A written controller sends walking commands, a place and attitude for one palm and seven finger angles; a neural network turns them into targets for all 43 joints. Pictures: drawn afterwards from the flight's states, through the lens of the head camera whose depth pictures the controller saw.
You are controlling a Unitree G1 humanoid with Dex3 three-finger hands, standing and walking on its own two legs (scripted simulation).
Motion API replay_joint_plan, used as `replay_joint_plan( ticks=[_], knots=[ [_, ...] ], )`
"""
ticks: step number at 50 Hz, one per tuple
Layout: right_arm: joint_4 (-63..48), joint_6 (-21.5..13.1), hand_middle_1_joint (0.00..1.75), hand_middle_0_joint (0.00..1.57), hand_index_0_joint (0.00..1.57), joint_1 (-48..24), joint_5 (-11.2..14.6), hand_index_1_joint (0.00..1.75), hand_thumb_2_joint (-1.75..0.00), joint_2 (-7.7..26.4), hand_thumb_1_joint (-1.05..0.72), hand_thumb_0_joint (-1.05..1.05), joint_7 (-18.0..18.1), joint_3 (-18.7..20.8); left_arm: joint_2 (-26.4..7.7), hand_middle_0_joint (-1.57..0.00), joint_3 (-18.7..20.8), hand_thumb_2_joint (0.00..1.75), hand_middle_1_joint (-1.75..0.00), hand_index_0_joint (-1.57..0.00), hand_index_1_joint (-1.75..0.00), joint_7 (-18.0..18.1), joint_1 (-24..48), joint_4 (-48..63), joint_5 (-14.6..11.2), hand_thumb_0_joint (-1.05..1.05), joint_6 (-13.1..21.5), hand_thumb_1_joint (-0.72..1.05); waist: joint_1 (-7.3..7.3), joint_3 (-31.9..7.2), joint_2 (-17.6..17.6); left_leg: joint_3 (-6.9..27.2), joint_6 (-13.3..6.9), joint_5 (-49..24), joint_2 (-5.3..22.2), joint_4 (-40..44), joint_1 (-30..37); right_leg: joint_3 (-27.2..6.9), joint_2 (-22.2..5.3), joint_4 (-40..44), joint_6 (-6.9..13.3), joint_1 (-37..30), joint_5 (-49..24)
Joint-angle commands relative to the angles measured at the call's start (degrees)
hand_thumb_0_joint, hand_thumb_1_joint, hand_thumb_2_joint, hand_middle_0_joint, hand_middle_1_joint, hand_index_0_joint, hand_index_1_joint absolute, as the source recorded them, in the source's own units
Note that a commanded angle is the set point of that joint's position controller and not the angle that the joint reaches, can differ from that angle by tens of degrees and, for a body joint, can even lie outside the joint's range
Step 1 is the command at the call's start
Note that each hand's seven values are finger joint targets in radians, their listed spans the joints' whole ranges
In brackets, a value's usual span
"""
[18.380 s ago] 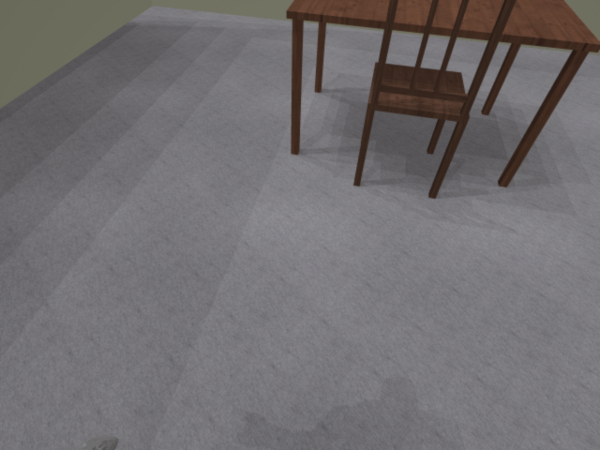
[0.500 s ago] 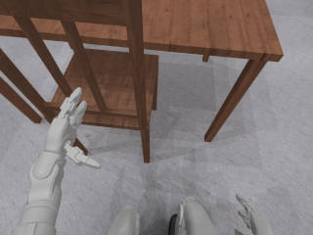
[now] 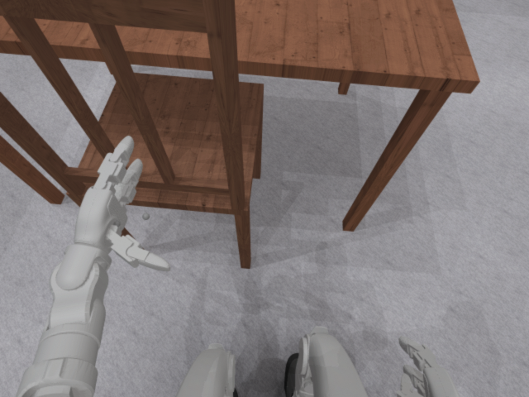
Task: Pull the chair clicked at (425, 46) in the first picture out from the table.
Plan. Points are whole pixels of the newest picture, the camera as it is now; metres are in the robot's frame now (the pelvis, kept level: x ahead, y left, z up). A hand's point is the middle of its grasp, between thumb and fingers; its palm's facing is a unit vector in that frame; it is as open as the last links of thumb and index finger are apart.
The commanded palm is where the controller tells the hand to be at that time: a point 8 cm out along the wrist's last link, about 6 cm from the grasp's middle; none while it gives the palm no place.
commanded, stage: aim the fingers beside a spindle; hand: left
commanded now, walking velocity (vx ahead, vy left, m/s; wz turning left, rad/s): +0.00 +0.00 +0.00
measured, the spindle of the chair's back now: (85, 117) +0.52 +0.29 +0.06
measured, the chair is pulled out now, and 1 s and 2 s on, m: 0.00 0.00 0.00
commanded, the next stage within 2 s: push the fingers through the gap in 0.20 s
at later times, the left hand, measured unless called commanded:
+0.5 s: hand (149, 209) +0.38 +0.18 +0.02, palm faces -0.11 -0.99 -0.06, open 16.9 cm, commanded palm +0.37 +0.23 +0.03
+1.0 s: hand (154, 180) +0.43 +0.18 +0.03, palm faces -0.11 -0.99 -0.06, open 16.9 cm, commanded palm +0.41 +0.23 +0.03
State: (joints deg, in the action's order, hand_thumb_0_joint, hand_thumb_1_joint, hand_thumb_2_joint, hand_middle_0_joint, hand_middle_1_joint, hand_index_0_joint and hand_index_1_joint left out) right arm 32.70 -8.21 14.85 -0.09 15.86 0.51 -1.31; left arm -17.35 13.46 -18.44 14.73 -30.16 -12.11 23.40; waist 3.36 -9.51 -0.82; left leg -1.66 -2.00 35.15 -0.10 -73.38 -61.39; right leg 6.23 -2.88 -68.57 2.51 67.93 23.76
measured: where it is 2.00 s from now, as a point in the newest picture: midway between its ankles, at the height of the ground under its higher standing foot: outside the picture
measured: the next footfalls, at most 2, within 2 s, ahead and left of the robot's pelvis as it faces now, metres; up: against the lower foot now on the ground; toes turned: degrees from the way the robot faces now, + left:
none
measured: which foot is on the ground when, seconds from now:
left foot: down 0.00-1.00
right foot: down 0.00-1.00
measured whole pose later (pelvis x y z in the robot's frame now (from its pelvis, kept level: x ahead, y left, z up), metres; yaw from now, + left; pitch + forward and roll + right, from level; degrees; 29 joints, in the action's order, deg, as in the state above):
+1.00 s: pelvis +0.00 +0.01 +0.00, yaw +0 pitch +25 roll -2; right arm 34.4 -5.5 16.0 -1.0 16.2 0.1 -1.4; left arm -20.1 16.0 -17.5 29.4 -43.7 -9.5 24.4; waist 5.7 -9.1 -1.0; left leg -1.7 -2.4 35.2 0.0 -74.3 -64.0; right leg 6.1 -2.7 -68.7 2.1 70.3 23.3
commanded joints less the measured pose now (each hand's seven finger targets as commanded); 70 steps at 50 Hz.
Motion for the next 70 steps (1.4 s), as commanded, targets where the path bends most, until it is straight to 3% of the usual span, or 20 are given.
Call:
replay_joint_plan(
  ticks=[1, 7, 10, 15, 17, 19, 21, 23, 30, 32, 36, 39, 41, 48, 52, 55, 57, 59, 60, 70],
  knots=[
    [-6.47, -2.58, 0.3, 0.2, 0.2, 2.01, 0.55, 0.3, -0.9, 8.58, -0.9, 0.0, 0.55, 3.44, -8.56, -0.06, 1.9, 0.3, -0.08, -0.06, -0.08, 0.75, 13.76, 11.63, -0.4, 0.0, 3.91, -0.5, 0.72, -21.6, -1.59, 3.93, 0.87, -16.92, -0.54, 11.37, 4.88, -5.64, 1.52, 7.42, -0.74, -22.6, -7.25],
    [-6.85, -2.3, 0.3, 0.2, 0.2, 1.9, 0.24, 0.3, -0.9, 8.42, -0.9, 0.0, 0.41, 3.47, -10.75, -0.06, 4.35, 0.3, -0.08, -0.06, -0.08, 1.59, 12.33, 13.53, -0.18, 0.0, 4.84, -0.5, -0.49, -24.49, -2.05, 4.22, 1.32, -20.29, -0.48, 11.55, 7.12, -5.54, 1.52, 6.65, -0.59, -24.31, -9.94],
    [-6.71, -2.14, 0.3, 0.2, 0.2, 1.61, 0.3, 0.3, -0.9, 8.14, -0.9, 0.0, 0.27, 3.47, -8.2, -0.06, 2.08, 0.3, -0.08, -0.06, -0.08, 1.33, 12.96, 13.47, -0.44, 0.0, 4.59, -0.5, 0.45, -23.45, -1.79, 4.15, 1.27, -19.59, -0.4, 11.35, 7.0, -5.51, 1.45, 7.06, -0.87, -23.69, -9.61],
    [-6.98, -1.9, 0.3, 0.2, 0.2, 1.47, 0.53, 0.3, -0.9, 8.33, -0.9, 0.0, 0.39, 3.42, -8.19, -0.06, 1.96, 0.3, -0.08, -0.06, -0.08, 0.83, 11.95, 12.32, -0.3, 0.0, 4.05, -0.5, 0.13, -22.37, -2.26, 4.13, 1.31, -18.79, -0.48, 11.54, 6.44, -5.55, 1.45, 7.08, -0.69, -23.13, -8.86],
    [-6.43, -2.0, 0.3, 0.2, 0.2, 1.73, 0.42, 0.3, -0.9, 8.35, -0.9, 0.0, 0.54, 3.44, -7.58, -0.06, 0.79, 0.3, -0.08, -0.06, -0.08, 0.96, 15.81, 13.2, -0.11, 0.0, 4.16, -0.5, 1.17, -23.24, -2.81, 4.58, 1.39, -20.14, -0.25, 11.05, 8.1, -5.15, 1.52, 6.64, -0.77, -21.48, -9.37],
    [-5.98, -1.96, 0.3, 0.2, 0.2, 2.0, 0.26, 0.3, -0.9, 8.5, -0.9, 0.0, 0.62, 3.51, -9.19, -0.06, 2.31, 0.3, -0.08, -0.06, -0.08, 1.29, 16.3, 12.27, -0.01, 0.0, 4.23, -0.5, 0.85, -23.48, -2.82, 4.73, 1.64, -20.8, -0.26, 10.88, 8.13, -5.14, 1.49, 6.48, -0.7, -21.67, -9.7],
    [-5.74, -2.05, 0.3, 0.2, 0.2, 2.1, 0.26, 0.3, -0.9, 8.56, -0.9, 0.0, 0.8, 3.35, -8.94, -0.06, 1.69, 0.3, -0.08, -0.06, -0.08, 1.5, 18.77, 11.16, 0.23, 0.0, 4.34, -0.5, 1.6, -23.08, -2.27, 4.81, 1.49, -20.67, -0.31, 10.44, 7.11, -5.04, 1.52, 6.05, -0.66, -21.09, -9.89],
    [-5.33, -1.89, 0.3, 0.2, 0.2, 2.41, 0.15, 0.3, -0.9, 8.59, -0.9, 0.0, 0.72, 3.44, -9.53, -0.06, 2.56, 0.3, -0.08, -0.06, -0.08, 1.6, 18.6, 9.69, 0.53, 0.0, 4.34, -0.5, 0.89, -23.7, -2.99, 5.01, 1.88, -21.68, -0.23, 10.62, 8.31, -4.97, 1.51, 5.9, -0.57, -20.79, -9.93],
    [-5.17, -0.94, 0.3, 0.2, 0.2, 3.05, 0.09, 0.3, -0.9, 8.61, -0.9, 0.0, 0.62, 3.14, -11.85, -0.06, 4.71, 0.3, -0.08, -0.06, -0.08, 1.15, 22.47, 4.95, 0.58, 0.0, 3.56, -0.5, 1.13, -24.98, -0.76, 3.69, 1.16, -18.98, -0.65, 9.89, 4.11, -6.21, 1.53, 6.54, -0.72, -24.36, -10.33],
    [-5.21, -0.86, 0.3, 0.2, 0.2, 3.33, 0.09, 0.3, -0.9, 8.5, -0.9, 0.0, 0.61, 2.98, -11.84, -0.06, 4.27, 0.3, -0.08, -0.06, -0.08, 0.71, 23.95, 4.75, 0.66, 0.0, 3.86, -0.5, 1.16, -25.33, -3.15, 3.7, 1.28, -19.64, -0.67, 10.16, 4.89, -6.12, 1.6, 6.45, -0.51, -24.13, -10.75],
    [-4.78, -0.76, 0.3, 0.2, 0.2, 4.15, 0.01, 0.3, -0.9, 8.86, -0.9, 0.0, 0.57, 3.17, -12.88, -0.06, 4.83, 0.3, -0.08, -0.06, -0.08, 0.25, 26.28, 4.14, 0.35, 0.0, 4.38, -0.5, 1.71, -26.81, -2.88, 3.91, 1.19, -20.7, -0.51, 9.84, 5.58, -6.19, 1.77, 6.46, -0.45, -24.31, -11.72],
    [-3.76, -0.28, 0.3, 0.2, 0.2, 4.55, 0.04, 0.3, -0.9, 9.1, -0.9, 0.0, 0.53, 3.11, -12.94, -0.06, 5.14, 0.3, -0.08, -0.06, -0.08, 0.16, 27.61, 0.23, 0.5, 0.0, 4.07, -0.5, 2.27, -24.24, -1.56, 4.09, 1.18, -18.71, -0.31, 10.12, 4.18, -5.94, 1.78, 6.81, -0.68, -22.57, -9.63],
    [-3.91, -0.16, 0.3, 0.2, 0.2, 4.7, -0.01, 0.3, -0.9, 9.19, -0.9, 0.0, 0.55, 2.99, -13.58, -0.06, 5.19, 0.3, -0.08, -0.06, -0.08, 0.3, 29.79, -0.77, 1.07, 0.0, 4.24, -0.5, 2.27, -24.14, -3.0, 3.93, 1.09, -17.84, -0.47, 10.12, 3.56, -6.04, 1.81, 6.63, -0.46, -21.97, -8.65],
    [-3.36, 0.69, 0.3, 0.2, 0.2, 6.24, -0.54, 0.3, -0.9, 9.35, -0.9, 0.0, -0.01, 3.36, -13.88, -0.06, 5.4, 0.3, -0.08, -0.06, -0.08, 1.43, 32.49, -1.2, 1.79, 0.0, 5.57, -0.5, 2.35, -27.87, -4.63, 4.75, 1.68, -22.66, -0.2, 10.27, 7.85, -5.55, 1.82, 6.12, -0.45, -21.6, -11.48],
    [-2.83, 1.57, 0.3, 0.2, 0.2, 6.47, -0.57, 0.3, -0.9, 9.49, -0.9, 0.0, 0.03, 2.9, -15.26, -0.06, 6.91, 0.3, -0.08, -0.06, -0.08, 2.25, 34.58, -7.41, 2.47, 0.0, 5.13, -0.5, 3.39, -23.5, -0.52, 4.04, 1.0, -17.26, -0.39, 10.09, 2.07, -6.01, 2.0, 6.93, -0.71, -21.76, -8.33],
    [-2.69, 1.83, 0.3, 0.2, 0.2, 6.63, -0.76, 0.3, -0.9, 9.41, -0.9, 0.0, 0.08, 2.78, -15.77, -0.06, 6.21, 0.3, -0.08, -0.06, -0.08, 2.35, 39.71, -6.37, 3.19, 0.0, 6.3, -0.5, 3.61, -25.13, -4.61, 4.19, 1.11, -17.4, -0.42, 10.11, 4.0, -6.18, 1.83, 6.64, -0.52, -20.55, -7.89],
    [-2.81, 1.93, 0.3, 0.2, 0.2, 7.28, -1.0, 0.3, -0.9, 9.57, -0.9, 0.0, -0.04, 3.05, -16.34, -0.06, 6.55, 0.3, -0.08, -0.06, -0.08, 2.41, 40.02, -5.12, 3.53, 0.0, 7.18, -0.5, 3.08, -29.39, -6.8, 4.87, 1.68, -21.43, -0.24, 9.94, 8.23, -5.73, 1.96, 5.73, -0.38, -20.06, -9.9],
    [-2.08, 2.26, 0.3, 0.2, 0.2, 7.71, -1.03, 0.3, -0.9, 9.66, -0.9, 0.0, -0.11, 3.11, -15.28, -0.06, 5.96, 0.3, -0.08, -0.06, -0.08, 2.32, 41.0, -7.68, 3.24, 0.0, 6.84, -0.5, 4.46, -27.74, -3.91, 5.08, 1.55, -22.56, 0.05, 9.44, 7.51, -5.5, 2.01, 5.89, -0.67, -19.56, -11.25],
    [-2.11, 2.51, 0.3, 0.2, 0.2, 7.82, -1.05, 0.3, -0.9, 9.68, -0.9, 0.0, -0.2, 3.08, -15.73, -0.06, 6.65, 0.3, -0.08, -0.06, -0.08, 2.3, 40.31, -8.88, 3.28, 0.0, 6.68, -0.5, 3.8, -27.78, -4.75, 4.97, 1.67, -22.03, -0.11, 9.6, 6.86, -5.58, 1.96, 5.88, -0.58, -19.97, -10.81],
    [-1.59, 4.32, 0.3, 0.2, 0.2, 8.91, -1.49, 0.3, -0.9, 9.84, -0.9, 0.0, -0.16, 2.59, -19.08, -0.06, 8.71, 0.3, -0.08, -0.06, -0.08, 2.67, 48.15, -14.42, 4.64, 0.0, 7.32, -0.5, 5.41, -27.59, -3.02, 4.4, 0.81, -19.24, -0.26, 8.35, 2.77, -6.38, 2.21, 5.85, -0.77, -20.54, -10.25]
  ],
)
